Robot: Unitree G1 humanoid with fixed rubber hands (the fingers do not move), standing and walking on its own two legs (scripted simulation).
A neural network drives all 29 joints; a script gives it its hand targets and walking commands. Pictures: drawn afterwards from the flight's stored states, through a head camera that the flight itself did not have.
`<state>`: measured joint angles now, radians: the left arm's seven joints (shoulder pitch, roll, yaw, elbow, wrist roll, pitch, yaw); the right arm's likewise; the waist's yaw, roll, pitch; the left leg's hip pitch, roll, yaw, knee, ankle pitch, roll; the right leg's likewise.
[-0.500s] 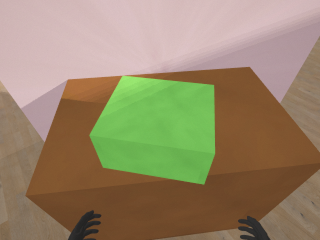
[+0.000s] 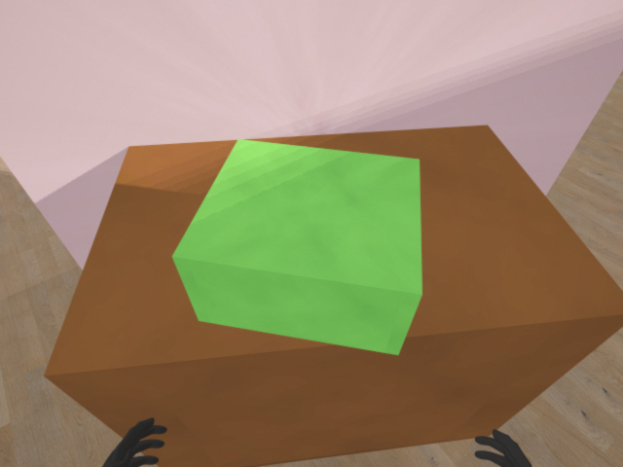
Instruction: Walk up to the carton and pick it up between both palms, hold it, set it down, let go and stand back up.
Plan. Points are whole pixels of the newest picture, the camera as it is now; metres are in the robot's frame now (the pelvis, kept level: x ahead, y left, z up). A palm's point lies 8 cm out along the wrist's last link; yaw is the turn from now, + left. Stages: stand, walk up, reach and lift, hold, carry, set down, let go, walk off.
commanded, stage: stand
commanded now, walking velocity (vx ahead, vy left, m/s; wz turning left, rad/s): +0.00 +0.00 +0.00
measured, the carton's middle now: (311, 238) +0.47 +0.03 +0.02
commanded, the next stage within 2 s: none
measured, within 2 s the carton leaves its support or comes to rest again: neither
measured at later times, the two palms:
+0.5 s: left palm out of the picture +0.13 +0.27 -0.09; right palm out of the picture +0.13 -0.25 -0.09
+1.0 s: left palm out of the picture +0.12 +0.28 -0.09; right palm out of the picture +0.12 -0.25 -0.09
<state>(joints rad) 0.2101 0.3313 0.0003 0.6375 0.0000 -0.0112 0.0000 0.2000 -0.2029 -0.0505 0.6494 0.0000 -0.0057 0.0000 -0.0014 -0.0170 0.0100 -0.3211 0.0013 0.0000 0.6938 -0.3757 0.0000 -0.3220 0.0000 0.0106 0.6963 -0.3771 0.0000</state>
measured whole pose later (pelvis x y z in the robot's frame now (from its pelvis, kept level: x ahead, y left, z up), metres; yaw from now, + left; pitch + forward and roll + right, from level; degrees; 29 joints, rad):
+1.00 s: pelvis +0.00 +0.00 +0.00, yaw +0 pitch +0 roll +0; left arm 0.21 0.34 0.00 0.74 0.00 -0.02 0.00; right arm 0.20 -0.20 -0.06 0.73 0.00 -0.01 0.00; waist 0.00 -0.02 0.01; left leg -0.32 0.00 0.00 0.69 -0.37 0.00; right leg -0.32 0.00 0.01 0.70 -0.37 0.00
